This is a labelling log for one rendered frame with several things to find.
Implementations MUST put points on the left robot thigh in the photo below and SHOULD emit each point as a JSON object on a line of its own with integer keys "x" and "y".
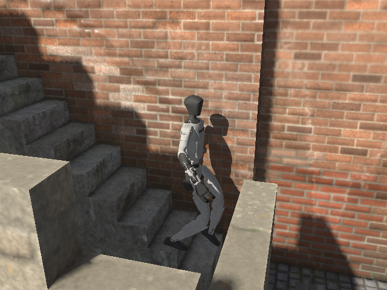
{"x": 214, "y": 187}

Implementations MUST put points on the right robot upper arm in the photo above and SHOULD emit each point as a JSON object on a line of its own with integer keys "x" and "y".
{"x": 186, "y": 132}

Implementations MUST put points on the robot right forearm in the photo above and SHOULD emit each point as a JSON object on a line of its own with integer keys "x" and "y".
{"x": 183, "y": 159}

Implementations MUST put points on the right robot shin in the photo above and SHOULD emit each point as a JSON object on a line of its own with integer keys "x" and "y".
{"x": 190, "y": 229}

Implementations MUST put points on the robot right hand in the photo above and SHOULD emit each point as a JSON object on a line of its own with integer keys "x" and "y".
{"x": 201, "y": 189}

